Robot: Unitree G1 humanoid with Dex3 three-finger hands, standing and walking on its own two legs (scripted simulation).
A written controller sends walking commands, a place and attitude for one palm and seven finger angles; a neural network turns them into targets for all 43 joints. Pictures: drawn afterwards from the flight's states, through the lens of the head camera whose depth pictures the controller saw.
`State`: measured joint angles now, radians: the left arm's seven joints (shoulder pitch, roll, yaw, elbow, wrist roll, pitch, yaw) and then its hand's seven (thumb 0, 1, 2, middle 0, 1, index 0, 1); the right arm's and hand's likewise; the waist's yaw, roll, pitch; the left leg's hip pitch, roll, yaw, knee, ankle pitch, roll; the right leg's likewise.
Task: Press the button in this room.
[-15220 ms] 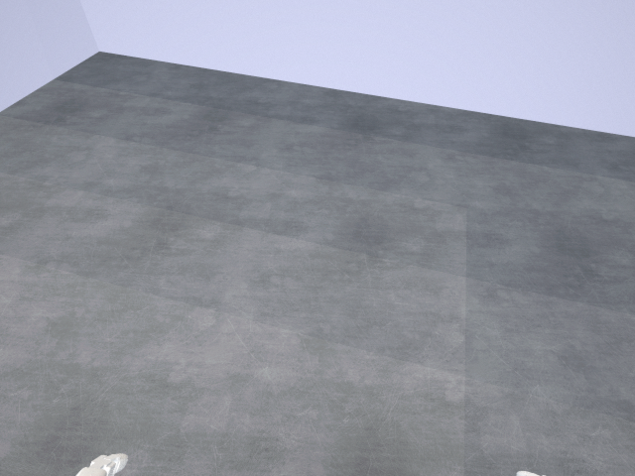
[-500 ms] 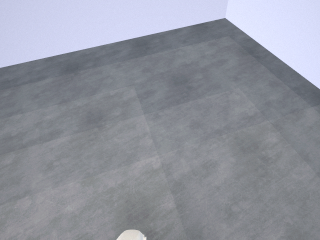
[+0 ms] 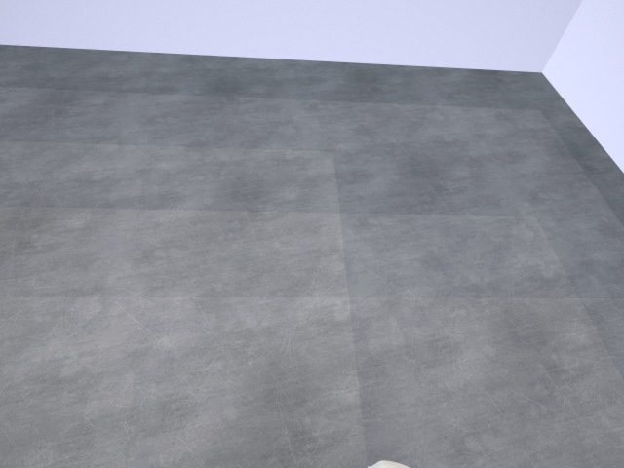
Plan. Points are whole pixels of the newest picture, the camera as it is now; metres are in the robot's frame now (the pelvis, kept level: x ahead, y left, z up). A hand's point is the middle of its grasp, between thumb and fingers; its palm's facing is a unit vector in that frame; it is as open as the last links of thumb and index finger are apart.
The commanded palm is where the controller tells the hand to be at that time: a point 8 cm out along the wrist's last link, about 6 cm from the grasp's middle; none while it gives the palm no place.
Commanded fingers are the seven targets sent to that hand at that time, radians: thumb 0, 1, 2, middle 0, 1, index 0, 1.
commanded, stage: turn or walk to find it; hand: left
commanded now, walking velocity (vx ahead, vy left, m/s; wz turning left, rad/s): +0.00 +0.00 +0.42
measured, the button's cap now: out of the picture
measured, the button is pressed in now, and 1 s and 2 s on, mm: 0 0 0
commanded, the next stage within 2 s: stand and wait in 1.38 s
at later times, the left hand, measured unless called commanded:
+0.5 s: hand out of the picture +0.03 +0.13 -0.15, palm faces +0.23 -0.93 -0.27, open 7.4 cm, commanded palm none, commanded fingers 0.00 0.90 0.90 -0.20 -0.30 -0.20 -0.30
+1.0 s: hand out of the picture -0.10 +0.19 -0.18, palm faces +0.49 -0.84 -0.23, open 7.4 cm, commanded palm none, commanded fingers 0.00 0.90 0.90 -0.20 -0.30 -0.20 -0.30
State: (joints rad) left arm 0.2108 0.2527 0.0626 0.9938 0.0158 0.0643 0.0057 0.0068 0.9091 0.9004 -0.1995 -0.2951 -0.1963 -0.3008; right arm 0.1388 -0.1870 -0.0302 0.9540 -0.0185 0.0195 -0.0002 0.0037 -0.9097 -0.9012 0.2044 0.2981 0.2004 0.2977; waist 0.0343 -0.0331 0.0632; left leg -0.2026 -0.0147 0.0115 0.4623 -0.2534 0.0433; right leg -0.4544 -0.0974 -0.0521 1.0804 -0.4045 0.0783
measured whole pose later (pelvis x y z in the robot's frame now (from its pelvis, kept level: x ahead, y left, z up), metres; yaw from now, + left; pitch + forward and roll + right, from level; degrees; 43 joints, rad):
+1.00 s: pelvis -0.04 -0.02 +0.00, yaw +26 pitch -1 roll -2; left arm 0.21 0.26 0.06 1.00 0.01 0.06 0.01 0.01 0.91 0.90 -0.20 -0.30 -0.20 -0.30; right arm 0.13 -0.19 -0.03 0.95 -0.02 0.02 0.00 0.00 -0.91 -0.90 0.20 0.30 0.20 0.30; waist 0.04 -0.03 0.07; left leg -0.20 -0.01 0.01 0.47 -0.25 0.04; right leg -0.45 -0.10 -0.05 1.10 -0.42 0.08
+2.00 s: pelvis -0.06 -0.10 -0.01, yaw +26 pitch -2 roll +0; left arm 0.25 0.22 0.09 1.03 0.02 0.08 -0.01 0.01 0.91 0.90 -0.20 -0.30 -0.20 -0.30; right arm 0.13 -0.15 -0.04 0.99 -0.02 0.01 -0.03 0.00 -0.91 -0.90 0.21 0.30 0.20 0.30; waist 0.06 -0.03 0.07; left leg -0.12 0.08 0.15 0.49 -0.34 -0.01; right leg -0.44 -0.04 -0.02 1.05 -0.46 0.05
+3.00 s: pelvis -0.06 -0.12 -0.01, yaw -5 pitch +0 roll +0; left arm 0.15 0.24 0.08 0.95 0.02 0.09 -0.03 0.01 0.91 0.90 -0.20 -0.29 -0.19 -0.30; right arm 0.26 -0.17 -0.05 0.96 -0.03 0.00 -0.01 0.00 -0.91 -0.90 0.21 0.30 0.20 0.30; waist -0.01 -0.01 0.09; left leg -0.17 0.12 0.24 0.50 -0.32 -0.01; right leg -0.41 -0.06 -0.05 0.94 -0.46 0.07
